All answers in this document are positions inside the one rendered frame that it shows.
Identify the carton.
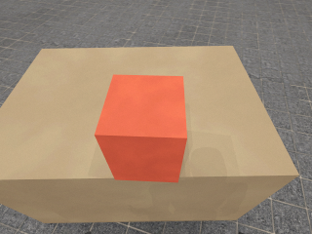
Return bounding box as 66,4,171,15
95,74,187,183

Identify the pedestal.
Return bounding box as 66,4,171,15
0,46,299,223

